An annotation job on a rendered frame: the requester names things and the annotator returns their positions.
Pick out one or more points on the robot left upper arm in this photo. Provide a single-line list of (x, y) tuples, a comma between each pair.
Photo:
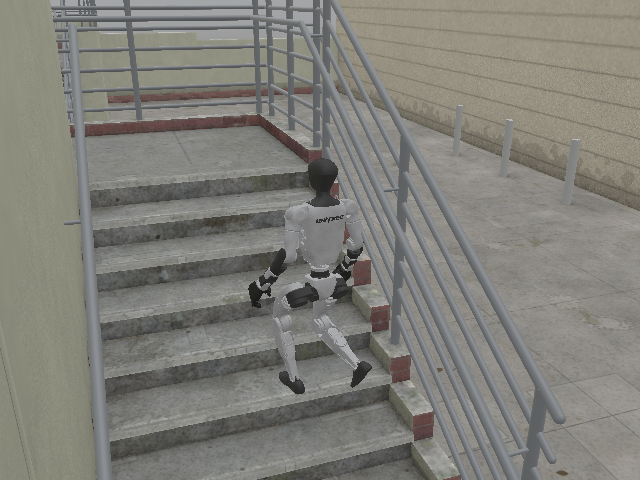
[(294, 216)]

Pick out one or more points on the robot left forearm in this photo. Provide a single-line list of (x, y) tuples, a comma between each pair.
[(273, 272)]

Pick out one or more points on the robot foot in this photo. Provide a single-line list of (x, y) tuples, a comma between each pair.
[(297, 387), (360, 373)]

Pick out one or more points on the right robot hand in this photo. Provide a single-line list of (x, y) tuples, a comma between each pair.
[(346, 275)]

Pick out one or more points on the left robot foot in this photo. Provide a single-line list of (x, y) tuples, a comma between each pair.
[(297, 387)]

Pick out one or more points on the robot right forearm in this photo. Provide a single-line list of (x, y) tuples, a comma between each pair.
[(350, 259)]

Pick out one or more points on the robot right upper arm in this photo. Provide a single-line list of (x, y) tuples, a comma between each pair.
[(355, 240)]

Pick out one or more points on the left robot hand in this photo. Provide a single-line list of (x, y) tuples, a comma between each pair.
[(255, 294)]

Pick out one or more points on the right robot foot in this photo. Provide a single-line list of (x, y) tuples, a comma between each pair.
[(360, 373)]

